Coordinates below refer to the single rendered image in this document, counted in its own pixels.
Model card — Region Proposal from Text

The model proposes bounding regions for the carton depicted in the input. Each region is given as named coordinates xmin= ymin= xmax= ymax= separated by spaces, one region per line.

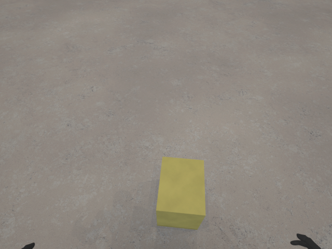
xmin=156 ymin=157 xmax=205 ymax=230

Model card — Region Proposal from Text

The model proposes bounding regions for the robot right hand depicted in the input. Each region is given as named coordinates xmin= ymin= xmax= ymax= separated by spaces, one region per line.
xmin=290 ymin=233 xmax=321 ymax=249

